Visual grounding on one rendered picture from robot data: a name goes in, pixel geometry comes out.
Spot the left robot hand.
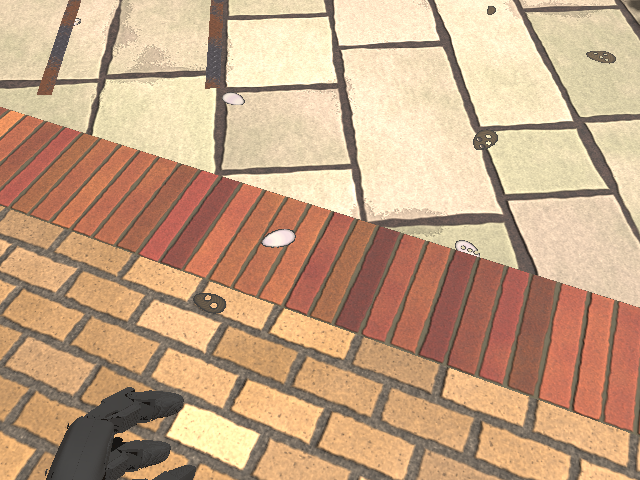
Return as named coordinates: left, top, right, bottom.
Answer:
left=45, top=387, right=196, bottom=480

